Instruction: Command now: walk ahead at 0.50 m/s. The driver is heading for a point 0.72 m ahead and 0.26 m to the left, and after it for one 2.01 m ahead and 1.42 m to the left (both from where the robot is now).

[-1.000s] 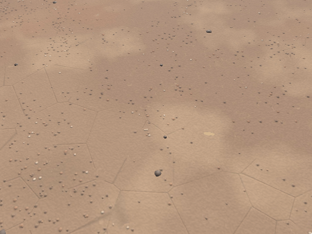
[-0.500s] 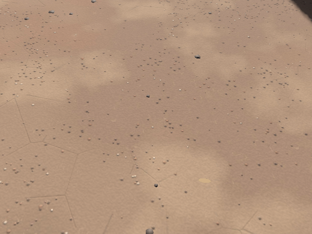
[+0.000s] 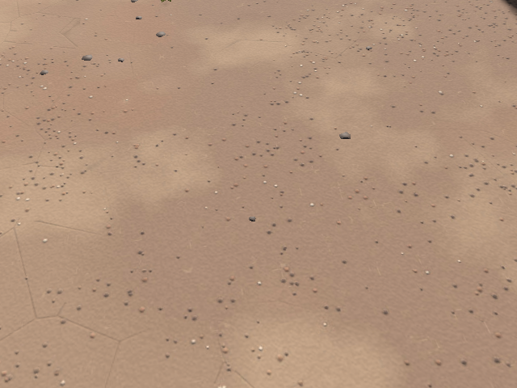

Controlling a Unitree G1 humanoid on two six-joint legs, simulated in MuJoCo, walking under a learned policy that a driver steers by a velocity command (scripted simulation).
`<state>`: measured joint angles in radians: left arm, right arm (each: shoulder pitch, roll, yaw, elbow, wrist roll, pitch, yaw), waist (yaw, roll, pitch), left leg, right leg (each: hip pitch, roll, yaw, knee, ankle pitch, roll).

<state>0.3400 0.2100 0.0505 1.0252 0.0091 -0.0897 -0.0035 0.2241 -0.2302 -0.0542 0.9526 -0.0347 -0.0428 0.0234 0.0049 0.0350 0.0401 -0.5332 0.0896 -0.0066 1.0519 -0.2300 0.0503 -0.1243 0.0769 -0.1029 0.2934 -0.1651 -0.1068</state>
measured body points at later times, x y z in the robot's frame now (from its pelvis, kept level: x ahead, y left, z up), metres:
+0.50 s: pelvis +0.27 +0.05 -0.01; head +0.30 +0.07 +0.44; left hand +0.31 +0.31 -0.15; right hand +0.33 -0.21 -0.14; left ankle +0.31 +0.11 -0.75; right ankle +0.22 -0.08 -0.66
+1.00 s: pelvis +0.54 +0.03 -0.01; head +0.57 +0.02 +0.44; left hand +0.63 +0.31 -0.11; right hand +0.64 -0.24 -0.15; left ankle +0.40 +0.11 -0.66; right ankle +0.62 -0.05 -0.75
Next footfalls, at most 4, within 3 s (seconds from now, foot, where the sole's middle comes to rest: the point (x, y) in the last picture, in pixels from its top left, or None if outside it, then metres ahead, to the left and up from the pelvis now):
0.32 left None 0.35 0.11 -0.78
0.88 right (296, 328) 0.66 -0.04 -0.78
1.40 left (189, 282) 0.81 0.27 -0.78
2.00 right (198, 221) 1.04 0.26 -0.78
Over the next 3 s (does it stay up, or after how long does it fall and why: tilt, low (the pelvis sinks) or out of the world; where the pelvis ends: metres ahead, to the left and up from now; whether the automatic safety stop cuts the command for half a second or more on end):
stays up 1.10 0.41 0.00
